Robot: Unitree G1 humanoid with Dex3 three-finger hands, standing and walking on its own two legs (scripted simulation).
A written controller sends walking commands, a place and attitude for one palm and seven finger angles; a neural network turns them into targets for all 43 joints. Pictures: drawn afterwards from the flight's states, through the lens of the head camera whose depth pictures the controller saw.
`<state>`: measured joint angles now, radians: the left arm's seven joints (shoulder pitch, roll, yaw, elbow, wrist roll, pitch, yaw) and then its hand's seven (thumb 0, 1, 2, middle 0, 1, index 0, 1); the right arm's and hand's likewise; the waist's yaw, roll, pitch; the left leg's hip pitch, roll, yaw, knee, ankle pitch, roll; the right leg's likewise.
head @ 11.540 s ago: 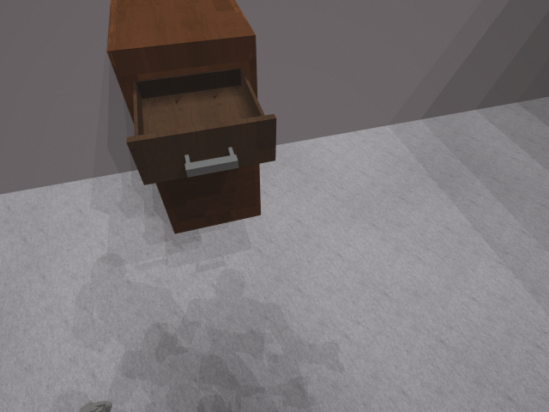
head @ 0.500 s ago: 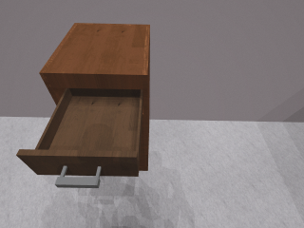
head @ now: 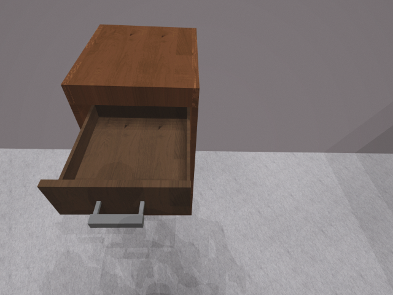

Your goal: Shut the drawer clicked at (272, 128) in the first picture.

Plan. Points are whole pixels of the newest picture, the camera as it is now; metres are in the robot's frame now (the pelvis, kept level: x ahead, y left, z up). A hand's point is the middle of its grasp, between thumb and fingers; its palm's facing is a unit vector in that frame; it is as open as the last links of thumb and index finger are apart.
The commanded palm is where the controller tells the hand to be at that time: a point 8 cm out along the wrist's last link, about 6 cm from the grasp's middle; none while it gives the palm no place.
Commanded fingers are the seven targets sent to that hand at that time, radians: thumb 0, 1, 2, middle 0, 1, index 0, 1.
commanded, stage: look again from close up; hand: left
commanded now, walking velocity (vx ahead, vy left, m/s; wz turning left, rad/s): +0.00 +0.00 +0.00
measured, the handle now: (118, 212) +0.32 +0.21 -0.08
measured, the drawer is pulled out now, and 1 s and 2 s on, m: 0.30 0.30 0.30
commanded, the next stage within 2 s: shuffle to correct the standing spot in 0.10 s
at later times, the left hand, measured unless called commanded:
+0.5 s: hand out of the picture -0.07 +0.15 -0.17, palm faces +0.07 -0.98 -0.17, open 7.4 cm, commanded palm none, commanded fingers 0.00 0.90 0.90 -0.20 -0.30 -0.20 -0.30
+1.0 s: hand out of the picture +0.04 +0.17 -0.16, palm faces +0.04 -0.96 -0.27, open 7.3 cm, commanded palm none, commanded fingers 0.00 0.90 0.90 -0.20 -0.30 -0.20 -0.30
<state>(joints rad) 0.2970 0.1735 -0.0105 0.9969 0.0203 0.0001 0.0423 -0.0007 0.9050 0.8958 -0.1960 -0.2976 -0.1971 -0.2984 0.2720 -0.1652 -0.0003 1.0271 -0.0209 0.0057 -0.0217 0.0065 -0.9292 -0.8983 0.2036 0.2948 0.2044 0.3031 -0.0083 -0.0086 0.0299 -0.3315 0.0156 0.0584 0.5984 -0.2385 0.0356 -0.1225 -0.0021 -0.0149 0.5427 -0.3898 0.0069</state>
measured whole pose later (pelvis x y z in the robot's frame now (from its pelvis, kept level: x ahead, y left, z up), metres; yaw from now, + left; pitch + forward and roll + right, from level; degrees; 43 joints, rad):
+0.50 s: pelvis +0.02 -0.01 +0.00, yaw +2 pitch +0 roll +0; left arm 0.48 0.16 -0.01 1.11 0.02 -0.01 0.03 0.00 0.91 0.90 -0.19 -0.30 -0.20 -0.30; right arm 0.31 -0.15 0.00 1.09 -0.02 0.00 -0.01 0.00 -0.91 -0.90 0.20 0.29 0.20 0.30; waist 0.02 -0.02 -0.01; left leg -0.34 -0.01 0.04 0.59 -0.25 0.03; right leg -0.12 -0.02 -0.03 0.53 -0.41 0.00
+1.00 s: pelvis +0.02 -0.03 +0.00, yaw +1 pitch -1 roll +1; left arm 0.28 0.20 0.01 0.99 0.02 0.00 0.05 0.01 0.92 0.90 -0.20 -0.30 -0.20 -0.30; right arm 0.20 -0.17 0.00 1.03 -0.01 0.01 -0.03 0.00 -0.91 -0.90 0.20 0.29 0.20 0.30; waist 0.01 -0.01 0.04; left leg -0.30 0.02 0.04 0.53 -0.22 -0.01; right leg -0.11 0.01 -0.04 0.52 -0.40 -0.03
